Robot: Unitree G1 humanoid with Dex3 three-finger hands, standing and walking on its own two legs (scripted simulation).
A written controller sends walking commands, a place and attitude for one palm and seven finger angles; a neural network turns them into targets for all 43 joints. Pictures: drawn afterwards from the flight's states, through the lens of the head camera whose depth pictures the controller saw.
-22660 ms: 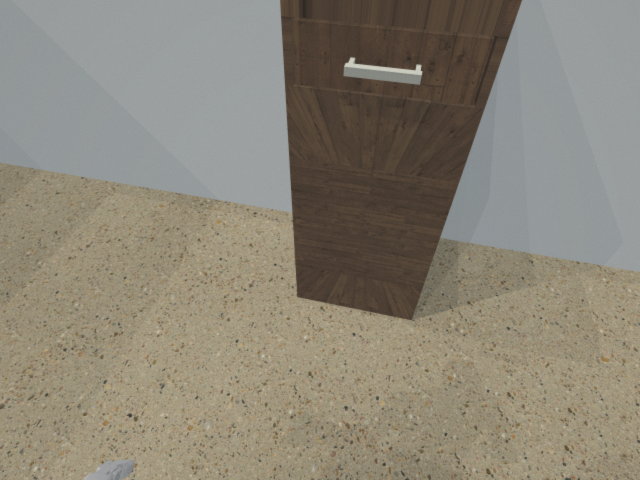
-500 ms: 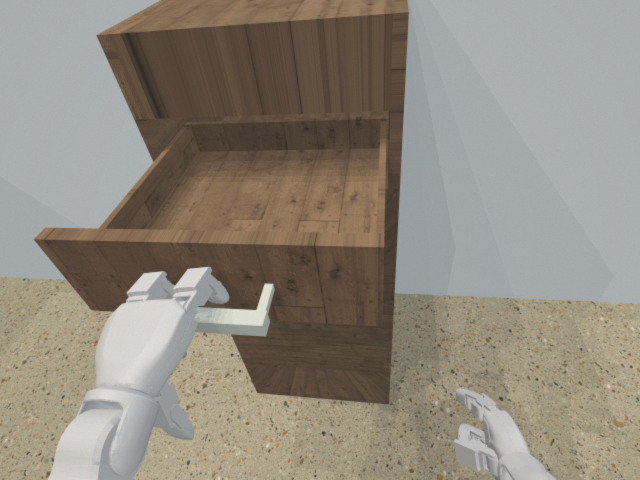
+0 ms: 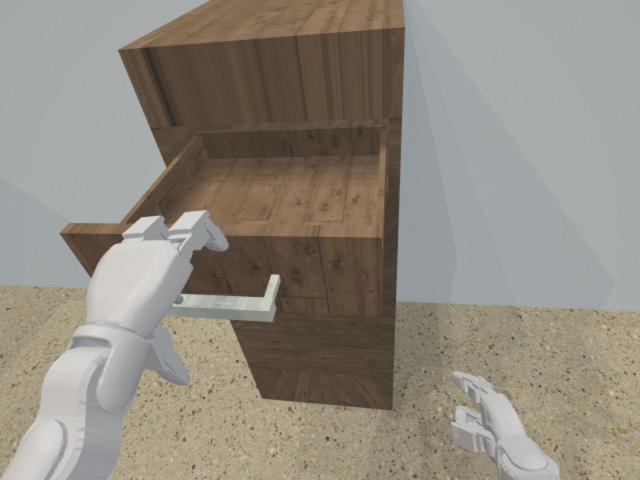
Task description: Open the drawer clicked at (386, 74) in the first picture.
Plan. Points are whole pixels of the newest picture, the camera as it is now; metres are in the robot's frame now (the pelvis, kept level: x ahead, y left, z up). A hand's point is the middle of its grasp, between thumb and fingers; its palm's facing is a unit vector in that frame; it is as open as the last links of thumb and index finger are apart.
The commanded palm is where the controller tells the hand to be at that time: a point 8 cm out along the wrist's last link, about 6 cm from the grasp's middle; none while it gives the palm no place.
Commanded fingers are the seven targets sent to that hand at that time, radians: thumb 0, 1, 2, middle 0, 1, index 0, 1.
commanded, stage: lift the hand off the handle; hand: left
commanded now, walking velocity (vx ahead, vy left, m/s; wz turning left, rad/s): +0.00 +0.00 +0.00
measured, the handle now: (215, 293) +0.27 +0.17 +0.15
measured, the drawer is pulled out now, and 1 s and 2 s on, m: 0.29 0.29 0.29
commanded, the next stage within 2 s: draw the hand back to the body in 0.78 s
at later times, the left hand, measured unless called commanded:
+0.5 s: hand (173, 233) +0.25 +0.17 +0.26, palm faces +0.35 -0.13 -0.93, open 13.9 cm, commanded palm +0.19 +0.18 +0.32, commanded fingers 0.00 -0.50 0.30 -0.30 -1.20 -0.30 -1.20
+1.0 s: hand (157, 214) +0.25 +0.18 +0.28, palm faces +0.45 -0.23 -0.86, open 13.9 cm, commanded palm +0.18 +0.19 +0.34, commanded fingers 0.00 -0.50 0.30 -0.30 -1.20 -0.30 -1.20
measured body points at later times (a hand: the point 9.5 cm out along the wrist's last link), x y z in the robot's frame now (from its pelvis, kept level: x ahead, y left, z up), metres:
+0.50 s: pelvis -0.01 +0.00 +0.00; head -0.04 -0.06 +0.44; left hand +0.23 +0.18 +0.31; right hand +0.24 -0.18 -0.08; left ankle +0.04 +0.10 -0.74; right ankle +0.01 -0.09 -0.74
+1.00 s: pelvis -0.01 +0.01 +0.00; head -0.03 -0.05 +0.44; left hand +0.22 +0.19 +0.33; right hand +0.26 -0.16 -0.07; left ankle +0.04 +0.10 -0.74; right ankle +0.01 -0.09 -0.74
